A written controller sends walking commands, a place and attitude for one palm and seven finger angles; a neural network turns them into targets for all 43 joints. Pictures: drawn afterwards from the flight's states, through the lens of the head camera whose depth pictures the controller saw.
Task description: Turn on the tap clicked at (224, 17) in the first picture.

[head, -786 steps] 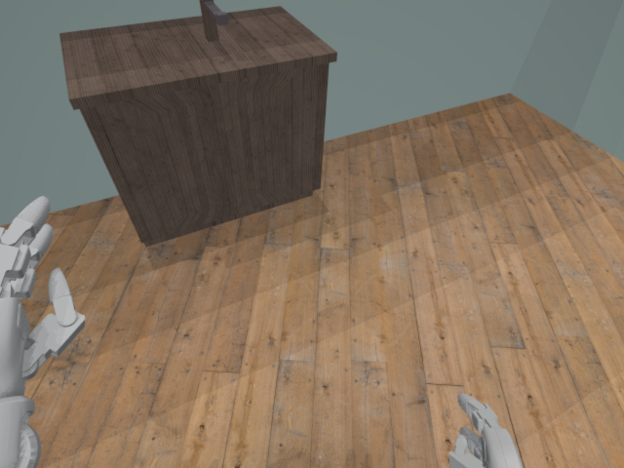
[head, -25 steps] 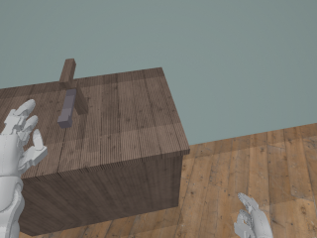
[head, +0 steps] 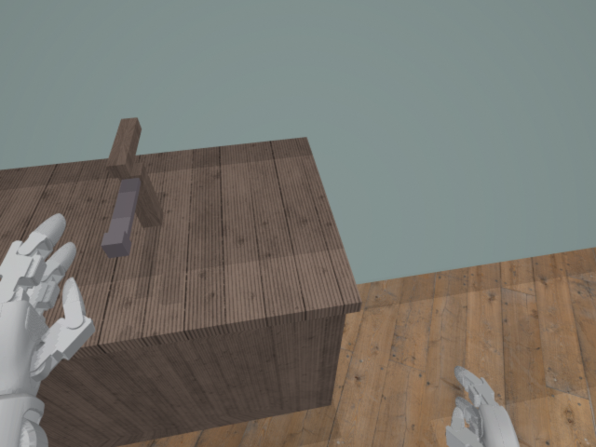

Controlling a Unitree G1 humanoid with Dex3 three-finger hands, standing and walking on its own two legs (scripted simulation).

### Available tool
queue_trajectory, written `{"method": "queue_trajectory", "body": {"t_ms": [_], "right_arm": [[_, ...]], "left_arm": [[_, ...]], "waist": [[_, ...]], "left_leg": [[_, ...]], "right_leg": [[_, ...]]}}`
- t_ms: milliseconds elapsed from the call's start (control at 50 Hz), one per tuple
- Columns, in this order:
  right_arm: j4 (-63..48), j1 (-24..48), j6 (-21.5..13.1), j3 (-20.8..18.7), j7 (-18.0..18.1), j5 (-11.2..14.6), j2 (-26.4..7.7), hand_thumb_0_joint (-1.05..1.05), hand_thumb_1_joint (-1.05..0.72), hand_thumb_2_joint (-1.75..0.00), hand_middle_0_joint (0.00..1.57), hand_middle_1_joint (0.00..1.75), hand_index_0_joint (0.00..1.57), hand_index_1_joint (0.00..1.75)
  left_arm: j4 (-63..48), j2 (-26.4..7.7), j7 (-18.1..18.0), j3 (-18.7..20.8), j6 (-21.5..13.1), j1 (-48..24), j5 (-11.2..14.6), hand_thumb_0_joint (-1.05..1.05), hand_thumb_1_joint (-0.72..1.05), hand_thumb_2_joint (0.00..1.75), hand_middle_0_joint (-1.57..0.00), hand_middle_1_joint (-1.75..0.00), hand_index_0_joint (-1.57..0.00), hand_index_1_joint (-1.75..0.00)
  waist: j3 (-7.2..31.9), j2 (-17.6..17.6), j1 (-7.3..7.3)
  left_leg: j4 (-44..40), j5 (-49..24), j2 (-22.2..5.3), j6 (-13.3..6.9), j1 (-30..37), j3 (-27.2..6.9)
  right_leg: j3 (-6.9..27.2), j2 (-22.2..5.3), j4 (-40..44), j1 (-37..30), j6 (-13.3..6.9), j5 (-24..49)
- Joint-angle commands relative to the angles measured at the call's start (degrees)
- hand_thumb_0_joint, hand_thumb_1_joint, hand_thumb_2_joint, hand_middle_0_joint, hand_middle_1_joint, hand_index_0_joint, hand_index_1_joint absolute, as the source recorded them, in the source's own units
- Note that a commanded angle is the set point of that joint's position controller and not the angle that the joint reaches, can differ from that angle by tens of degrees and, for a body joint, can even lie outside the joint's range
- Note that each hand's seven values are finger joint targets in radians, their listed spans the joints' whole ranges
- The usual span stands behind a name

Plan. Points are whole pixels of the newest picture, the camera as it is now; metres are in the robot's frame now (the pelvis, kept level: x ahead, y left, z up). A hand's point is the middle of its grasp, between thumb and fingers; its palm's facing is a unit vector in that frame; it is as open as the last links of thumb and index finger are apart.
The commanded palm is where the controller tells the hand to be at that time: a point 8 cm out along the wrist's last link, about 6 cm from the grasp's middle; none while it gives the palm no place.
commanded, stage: turn the palm inward beside the body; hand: left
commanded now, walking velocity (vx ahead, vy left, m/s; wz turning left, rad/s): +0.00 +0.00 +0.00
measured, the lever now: (116, 244) +0.34 +0.31 +0.09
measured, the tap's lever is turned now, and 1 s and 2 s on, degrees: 0 0 0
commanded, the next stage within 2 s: reach beside the lever's end, fingers flat in 1.08 s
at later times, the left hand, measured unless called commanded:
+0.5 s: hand (63, 378) +0.14 +0.24 +0.14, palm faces +0.44 -0.88 -0.16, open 7.4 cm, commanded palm +0.09 +0.28 +0.15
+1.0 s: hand (82, 364) +0.16 +0.23 +0.14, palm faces +0.46 -0.88 -0.13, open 7.4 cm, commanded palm +0.11 +0.27 +0.15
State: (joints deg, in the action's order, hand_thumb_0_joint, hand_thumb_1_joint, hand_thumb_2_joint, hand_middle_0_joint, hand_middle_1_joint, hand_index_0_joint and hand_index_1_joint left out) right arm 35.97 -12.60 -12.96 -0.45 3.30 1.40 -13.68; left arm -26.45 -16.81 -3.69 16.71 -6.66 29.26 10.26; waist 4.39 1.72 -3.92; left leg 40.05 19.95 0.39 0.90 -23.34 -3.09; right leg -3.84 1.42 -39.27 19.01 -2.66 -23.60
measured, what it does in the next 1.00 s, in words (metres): stands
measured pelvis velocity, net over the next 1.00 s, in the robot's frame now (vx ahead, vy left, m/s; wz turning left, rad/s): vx -0.02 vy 0.00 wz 0.02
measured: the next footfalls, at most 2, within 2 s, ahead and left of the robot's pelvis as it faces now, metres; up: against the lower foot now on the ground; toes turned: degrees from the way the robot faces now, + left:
none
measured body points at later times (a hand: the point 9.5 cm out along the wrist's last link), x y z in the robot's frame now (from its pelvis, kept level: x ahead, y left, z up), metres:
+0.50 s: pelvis -0.03 +0.01 +0.00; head -0.05 -0.01 +0.45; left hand +0.11 +0.28 +0.15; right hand +0.17 -0.21 -0.07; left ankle +0.01 +0.13 -0.72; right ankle -0.03 -0.09 -0.72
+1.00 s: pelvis -0.02 +0.00 +0.00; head -0.03 -0.02 +0.45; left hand +0.13 +0.27 +0.15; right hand +0.19 -0.22 -0.07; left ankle +0.01 +0.13 -0.72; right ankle -0.03 -0.09 -0.72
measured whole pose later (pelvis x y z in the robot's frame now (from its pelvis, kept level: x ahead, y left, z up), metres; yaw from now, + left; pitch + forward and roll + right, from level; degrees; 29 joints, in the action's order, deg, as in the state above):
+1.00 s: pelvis -0.02 +0.00 +0.00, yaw +1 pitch +1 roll +0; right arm 36.3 -12.2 -14.7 2.1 4.8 2.1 -13.6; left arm -29.8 -12.9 -9.2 12.6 3.8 32.4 13.8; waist 4.2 3.1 -4.2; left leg 39.7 18.5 0.6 1.0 -21.9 -4.2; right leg -5.0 1.3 -38.8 17.2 -2.9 -22.4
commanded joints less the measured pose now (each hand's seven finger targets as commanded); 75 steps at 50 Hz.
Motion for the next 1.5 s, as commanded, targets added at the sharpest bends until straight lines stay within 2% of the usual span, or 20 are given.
{"method": "queue_trajectory", "body": {"t_ms": [0,120,260,320,360,380,500,660,680,820,860,880,940,1060,1080,1160,1220,1260,1280,1480], "right_arm": [[-8.99,4.8,-2.35,-1.55,0.37,0.86,-6.38,0.0,-0.9,-0.9,0.2,0.3,0.2,0.3],[-10.39,7.36,-1.98,-0.38,2.15,1.49,-6.5,0.0,-0.9,-0.9,0.2,0.3,0.2,0.3],[-9.16,7.74,-3.76,0.13,1.71,0.52,-6.01,0.0,-0.9,-0.9,0.2,0.3,0.2,0.3],[-9.6,8.91,-4.22,0.51,1.26,0.51,-5.64,0.0,-0.9,-0.9,0.2,0.3,0.2,0.3],[-9.19,8.78,-4.12,0.53,1.34,0.71,-5.87,0.0,-0.9,-0.9,0.2,0.3,0.2,0.3],[-9.86,9.34,-4.02,0.85,1.42,0.83,-5.61,0.0,-0.9,-0.9,0.2,0.3,0.2,0.3],[-10.21,9.51,-4.38,0.85,2.14,1.24,-6.13,0.0,-0.9,-0.9,0.2,0.3,0.2,0.3],[-8.76,8.55,-5.83,0.65,1.95,1.0,-6.22,0.0,-0.9,-0.9,0.2,0.3,0.2,0.3],[-9.25,8.93,-5.88,0.82,1.93,0.99,-5.86,0.0,-0.9,-0.9,0.2,0.3,0.2,0.3],[-9.59,8.32,-5.31,0.6,2.11,1.11,-6.26,0.0,-0.9,-0.9,0.2,0.3,0.2,0.3],[-9.1,7.72,-5.21,0.43,2.16,1.0,-6.27,0.0,-0.9,-0.9,0.2,0.3,0.2,0.3],[-9.61,7.81,-5.15,0.46,2.1,0.9,-5.94,0.0,-0.9,-0.9,0.2,0.3,0.2,0.3],[-9.28,7.28,-5.22,0.16,1.82,0.73,-6.25,0.0,-0.9,-0.9,0.2,0.3,0.2,0.3],[-8.7,6.71,-5.02,0.04,1.64,0.83,-6.29,0.0,-0.9,-0.9,0.2,0.3,0.2,0.3],[-9.31,7.21,-4.97,0.2,1.7,0.87,-5.9,0.0,-0.9,-0.9,0.2,0.3,0.2,0.3],[-8.97,6.89,-4.82,-0.06,1.92,0.85,-6.22,0.0,-0.9,-0.9,0.2,0.3,0.2,0.3],[-9.01,7.28,-4.24,0.02,2.18,0.9,-6.09,0.0,-0.9,-0.9,0.2,0.3,0.2,0.3],[-8.25,6.78,-3.99,-0.23,2.25,1.02,-6.25,0.0,-0.9,-0.9,0.2,0.3,0.2,0.3],[-8.66,7.33,-3.94,0.08,2.28,1.06,-5.92,0.0,-0.9,-0.9,0.2,0.3,0.2,0.3],[-7.05,7.93,-4.27,0.1,2.8,0.98,-6.29,0.0,-0.9,-0.9,0.2,0.3,0.2,0.3]], "left_arm": [[-9.54,-8.21,-2.72,7.54,-0.74,-0.72,1.5,0.0,0.9,0.9,-0.2,-0.3,-0.2,-0.3],[-10.97,-6.05,-2.21,2.77,5.7,-5.02,2.09,0.0,0.9,0.9,-0.2,-0.3,-0.2,-0.3],[-15.51,-9.47,-5.7,4.41,1.65,-4.29,-0.4,0.0,0.9,0.9,-0.2,-0.3,-0.2,-0.3],[-15.68,-6.1,-6.36,1.78,1.08,-2.81,0.19,0.0,0.9,0.9,-0.2,-0.3,-0.2,-0.3],[-13.72,-7.18,-6.51,3.31,2.57,0.27,0.79,0.0,0.9,0.9,-0.2,-0.3,-0.2,-0.3],[-14.45,-3.79,-6.09,0.21,3.08,-0.4,1.74,0.0,0.9,0.9,-0.2,-0.3,-0.2,-0.3],[-15.39,-5.09,-6.2,0.59,5.61,-1.37,2.35,0.0,0.9,0.9,-0.2,-0.3,-0.2,-0.3],[-16.5,-6.21,-6.89,2.5,4.71,-1.51,2.72,0.0,0.9,0.9,-0.2,-0.3,-0.2,-0.3],[-17.13,-3.62,-6.47,-0.03,4.83,-1.65,2.99,0.0,0.9,0.9,-0.2,-0.3,-0.2,-0.3],[-15.6,-3.62,-5.51,0.44,7.3,-0.51,3.38,0.0,0.9,0.9,-0.2,-0.3,-0.2,-0.3],[-16.1,-5.91,-6.02,2.89,7.35,-0.37,2.99,0.0,0.9,0.9,-0.2,-0.3,-0.2,-0.3],[-16.89,-3.58,-5.97,0.92,7.0,-0.94,3.19,0.0,0.9,0.9,-0.2,-0.3,-0.2,-0.3],[-16.33,-4.13,-6.29,1.75,5.95,-0.86,3.1,0.0,0.9,0.9,-0.2,-0.3,-0.2,-0.3],[-15.8,-4.8,-5.85,1.87,5.43,-0.14,2.54,0.0,0.9,0.9,-0.2,-0.3,-0.2,-0.3],[-16.35,-2.69,-5.52,-0.36,5.54,-0.81,2.75,0.0,0.9,0.9,-0.2,-0.3,-0.2,-0.3],[-15.04,-5.25,-5.66,2.46,6.05,0.99,2.67,0.0,0.9,0.9,-0.2,-0.3,-0.2,-0.3],[-13.1,-3.9,-5.63,2.0,6.02,-2.01,3.28,0.0,0.9,0.9,-0.2,-0.3,-0.2,-0.3],[-11.58,-5.96,-5.94,4.58,5.91,-1.58,3.12,0.0,0.9,0.9,-0.2,-0.3,-0.2,-0.3],[-12.19,-3.16,-5.78,1.48,5.59,-4.4,3.25,0.0,0.9,0.9,-0.2,-0.3,-0.2,-0.3],[-5.94,-6.21,-5.4,3.11,4.26,-13.94,2.71,0.0,0.9,0.9,-0.2,-0.3,-0.2,-0.3]], "waist": [[5.77,0.4,-0.59],[0.93,-2.0,0.17],[2.86,2.46,-0.1],[2.7,3.98,0.21],[1.33,4.01,-0.45],[1.21,1.54,0.39],[-1.17,-0.55,0.37],[1.64,2.08,-0.15],[1.74,1.79,0.34],[1.58,-1.22,-0.04],[1.8,0.39,-0.54],[2.78,-0.95,0.0],[3.53,-1.98,0.06],[3.12,1.26,-0.25],[3.14,0.86,0.13],[2.92,-0.95,-0.58],[1.88,-3.86,0.25],[1.26,-1.85,-0.39],[1.15,-1.69,0.53],[3.37,0.23,1.14]], "left_leg": [[-3.79,-20.14,-0.22,-1.92,6.06,1.7],[-6.48,-10.88,-0.22,-2.57,5.12,0.77],[-6.61,-5.22,0.22,-2.48,5.48,-0.09],[-6.83,-2.05,0.28,-2.2,4.78,-0.21],[-7.0,-0.75,0.33,-2.23,3.51,-0.26],[-7.1,-0.32,0.4,-2.32,3.43,-0.3],[-7.14,1.51,0.4,-2.63,2.68,-0.64],[-6.08,-2.43,0.61,-2.51,4.14,-0.62],[-5.99,-3.62,0.64,-2.52,4.59,-0.54],[-5.6,-7.56,0.49,-2.61,4.85,0.04],[-5.58,-9.4,0.46,-2.53,5.5,0.01],[-5.42,-10.08,0.62,-2.54,5.97,0.15],[-4.56,-12.42,0.53,-2.59,6.33,0.43],[-4.65,-13.56,0.52,-2.4,6.54,0.59],[-4.74,-13.18,0.63,-2.46,6.65,0.67],[-4.78,-13.64,0.65,-2.64,6.27,0.8],[-4.79,-12.79,0.73,-2.65,5.66,0.92],[-5.02,-12.3,0.75,-2.49,5.45,0.97],[-5.23,-11.65,0.93,-2.51,5.73,0.88],[-5.86,-9.04,1.27,-2.54,6.04,0.73]], "right_leg": [[-0.43,-1.8,5.57,-0.44,1.88,22.42],[0.1,-1.7,9.04,1.84,2.19,11.75],[0.62,-1.32,9.21,3.27,1.77,4.58],[0.3,-1.52,8.5,3.69,1.58,2.47],[0.45,-1.49,9.26,3.61,1.57,1.71],[0.21,-1.74,9.18,3.47,1.76,1.51],[0.59,-1.79,10.21,4.39,1.98,-0.64],[0.7,-1.81,9.62,3.09,1.69,2.83],[0.53,-2.03,9.14,2.74,1.66,4.16],[0.48,-2.01,9.32,1.67,1.92,8.54],[0.45,-1.9,9.27,1.18,1.81,10.64],[0.25,-2.09,8.75,0.91,1.95,11.56],[0.5,-2.09,8.4,0.52,2.09,14.83],[0.65,-2.22,8.44,-0.07,1.82,16.42],[0.67,-2.39,8.29,0.02,1.92,16.17],[1.04,-2.3,8.99,-0.89,2.05,17.47],[1.12,-2.26,9.04,-0.15,2.43,17.04],[1.39,-2.1,9.58,-0.11,2.24,16.06],[1.21,-2.28,9.25,0.34,2.28,15.26],[2.54,-2.42,10.53,-0.39,2.18,11.67]]}}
